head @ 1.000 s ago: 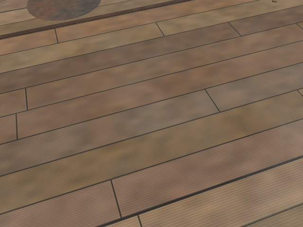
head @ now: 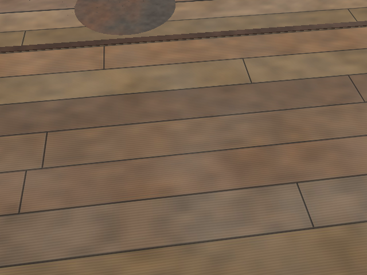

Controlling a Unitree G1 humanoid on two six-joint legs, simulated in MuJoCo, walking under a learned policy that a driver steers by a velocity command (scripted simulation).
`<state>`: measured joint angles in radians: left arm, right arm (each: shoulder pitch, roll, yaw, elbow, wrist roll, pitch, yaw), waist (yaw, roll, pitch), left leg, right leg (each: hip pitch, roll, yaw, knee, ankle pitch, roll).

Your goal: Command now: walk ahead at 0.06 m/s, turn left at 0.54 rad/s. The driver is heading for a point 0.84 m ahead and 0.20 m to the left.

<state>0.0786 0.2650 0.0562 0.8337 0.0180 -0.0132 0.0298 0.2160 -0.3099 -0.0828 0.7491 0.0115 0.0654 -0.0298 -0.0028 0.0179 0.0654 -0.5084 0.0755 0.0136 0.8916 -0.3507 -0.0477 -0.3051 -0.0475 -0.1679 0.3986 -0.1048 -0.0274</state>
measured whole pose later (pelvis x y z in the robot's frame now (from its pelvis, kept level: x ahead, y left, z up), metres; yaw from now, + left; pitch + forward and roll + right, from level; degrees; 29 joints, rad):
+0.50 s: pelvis +0.03 +0.03 +0.00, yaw +18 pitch +2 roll -2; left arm 0.05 0.31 0.08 0.85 -0.01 0.00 0.02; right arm 0.17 -0.31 -0.08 0.66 0.01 0.04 -0.03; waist -0.02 0.00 0.04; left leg -0.30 -0.08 -0.16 0.48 -0.20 0.04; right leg -0.39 0.03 0.09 0.70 -0.35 0.07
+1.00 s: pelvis +0.03 +0.03 +0.00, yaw +22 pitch -1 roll +0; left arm 0.13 0.26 0.03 0.94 0.01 -0.01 0.00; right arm 0.20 -0.27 -0.05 0.78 -0.02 0.03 -0.02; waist 0.02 -0.01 0.05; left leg -0.17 -0.01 -0.06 0.47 -0.28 -0.01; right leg -0.19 -0.02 0.03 0.46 -0.24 0.04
